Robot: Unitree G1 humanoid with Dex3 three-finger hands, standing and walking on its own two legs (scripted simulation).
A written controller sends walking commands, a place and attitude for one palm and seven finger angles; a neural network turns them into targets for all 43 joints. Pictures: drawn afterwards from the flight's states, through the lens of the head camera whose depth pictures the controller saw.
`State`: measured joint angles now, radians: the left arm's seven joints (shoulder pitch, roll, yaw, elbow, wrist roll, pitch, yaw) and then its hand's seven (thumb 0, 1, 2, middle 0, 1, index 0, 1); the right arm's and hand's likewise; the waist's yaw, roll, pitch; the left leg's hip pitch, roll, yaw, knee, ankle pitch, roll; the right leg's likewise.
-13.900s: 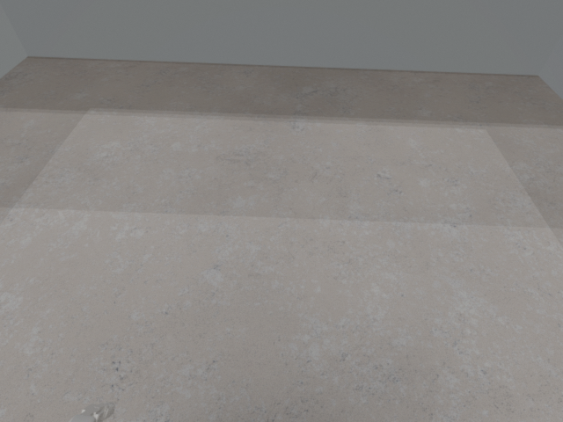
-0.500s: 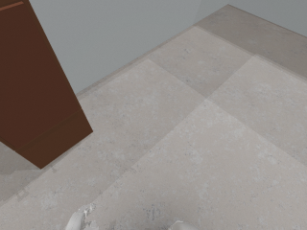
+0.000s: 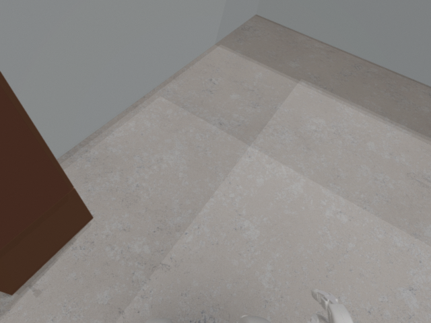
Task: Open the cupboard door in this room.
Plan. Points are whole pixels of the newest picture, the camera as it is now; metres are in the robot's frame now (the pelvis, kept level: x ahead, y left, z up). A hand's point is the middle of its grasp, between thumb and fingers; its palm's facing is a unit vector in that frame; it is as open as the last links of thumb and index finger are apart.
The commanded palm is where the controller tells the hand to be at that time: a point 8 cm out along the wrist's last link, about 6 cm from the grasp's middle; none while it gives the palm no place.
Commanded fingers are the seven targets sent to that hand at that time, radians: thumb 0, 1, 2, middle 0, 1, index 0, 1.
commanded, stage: walk to a spot facing it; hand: left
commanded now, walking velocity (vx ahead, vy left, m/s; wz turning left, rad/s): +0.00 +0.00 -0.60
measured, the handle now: out of the picture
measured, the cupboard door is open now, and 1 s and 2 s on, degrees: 0 0 0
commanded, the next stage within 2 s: turn to face it in 1.78 s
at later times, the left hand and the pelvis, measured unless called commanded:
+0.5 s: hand (169, 296) +0.18 +0.10 -0.15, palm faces -0.35 -0.89 -0.29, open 7.4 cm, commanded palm none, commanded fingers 0.00 0.90 0.90 -0.20 -0.30 -0.20 -0.30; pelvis -0.02 -0.04 -0.01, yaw -20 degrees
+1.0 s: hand out of the picture +0.12 +0.13 -0.18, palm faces -0.48 -0.85 -0.20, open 7.4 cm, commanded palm none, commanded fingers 0.00 0.90 0.90 -0.20 -0.30 -0.20 -0.30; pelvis -0.01 -0.02 +0.00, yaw -35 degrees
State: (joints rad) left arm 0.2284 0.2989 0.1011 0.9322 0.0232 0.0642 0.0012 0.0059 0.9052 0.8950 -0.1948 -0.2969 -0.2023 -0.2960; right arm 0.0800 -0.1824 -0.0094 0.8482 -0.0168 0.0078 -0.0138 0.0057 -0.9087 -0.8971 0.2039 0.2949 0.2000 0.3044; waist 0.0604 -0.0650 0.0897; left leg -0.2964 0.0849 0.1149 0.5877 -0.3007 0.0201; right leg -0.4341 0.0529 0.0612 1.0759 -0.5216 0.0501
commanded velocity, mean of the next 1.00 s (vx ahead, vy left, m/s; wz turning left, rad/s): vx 0.02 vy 0.00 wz -0.60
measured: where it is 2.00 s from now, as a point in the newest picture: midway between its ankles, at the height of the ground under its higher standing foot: outside the picture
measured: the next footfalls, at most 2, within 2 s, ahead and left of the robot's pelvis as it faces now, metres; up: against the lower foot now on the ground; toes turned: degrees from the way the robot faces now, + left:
right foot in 0.42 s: +0.00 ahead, -0.14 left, +0.00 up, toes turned -24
left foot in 1.00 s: +0.07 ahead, +0.05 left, +0.00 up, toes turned -35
